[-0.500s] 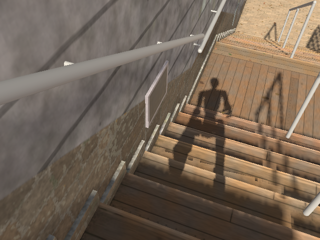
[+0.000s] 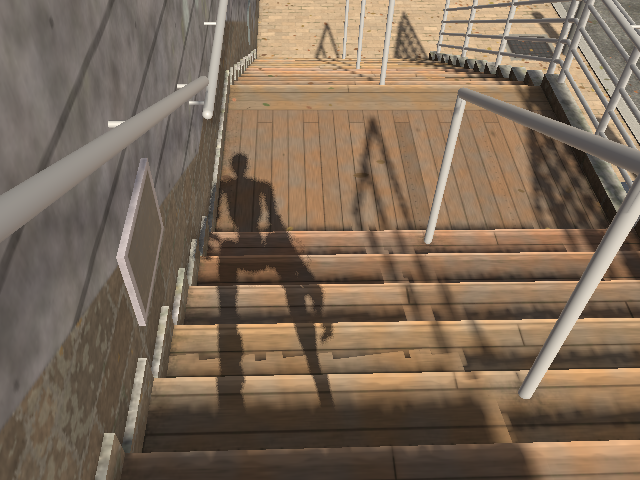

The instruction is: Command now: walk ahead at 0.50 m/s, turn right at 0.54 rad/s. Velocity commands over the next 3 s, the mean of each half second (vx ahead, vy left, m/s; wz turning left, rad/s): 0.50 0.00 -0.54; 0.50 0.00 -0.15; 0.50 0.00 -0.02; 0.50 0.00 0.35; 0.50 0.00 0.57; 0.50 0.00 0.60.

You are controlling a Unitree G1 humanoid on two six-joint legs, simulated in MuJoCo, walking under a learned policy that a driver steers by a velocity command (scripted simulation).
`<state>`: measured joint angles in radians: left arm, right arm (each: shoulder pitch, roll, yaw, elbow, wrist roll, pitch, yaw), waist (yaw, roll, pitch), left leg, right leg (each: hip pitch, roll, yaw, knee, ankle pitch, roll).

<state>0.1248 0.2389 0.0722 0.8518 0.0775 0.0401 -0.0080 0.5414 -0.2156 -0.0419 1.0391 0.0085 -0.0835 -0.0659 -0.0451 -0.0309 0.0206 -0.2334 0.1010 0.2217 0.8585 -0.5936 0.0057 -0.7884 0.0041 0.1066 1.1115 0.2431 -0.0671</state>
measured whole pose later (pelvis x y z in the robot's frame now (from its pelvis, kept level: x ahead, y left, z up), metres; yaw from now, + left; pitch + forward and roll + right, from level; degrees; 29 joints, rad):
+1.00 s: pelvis +0.55 -0.08 -0.30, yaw -21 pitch -1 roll +0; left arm 0.26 0.23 0.04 0.98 0.04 0.02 0.04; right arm 0.45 -0.17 -0.03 1.03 -0.01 -0.07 0.00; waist -0.01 -0.04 -0.01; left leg -0.29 -0.05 0.02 0.65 -0.34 0.07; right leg -0.75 0.06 0.05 1.66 -0.38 -0.09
